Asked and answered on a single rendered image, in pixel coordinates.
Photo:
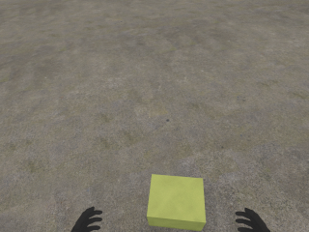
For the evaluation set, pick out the robot left hand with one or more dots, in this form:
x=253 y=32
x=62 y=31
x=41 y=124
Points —
x=82 y=223

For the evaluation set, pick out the carton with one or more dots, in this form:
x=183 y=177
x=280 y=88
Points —
x=176 y=202

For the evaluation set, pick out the robot right hand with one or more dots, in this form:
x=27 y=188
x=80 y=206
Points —
x=255 y=221

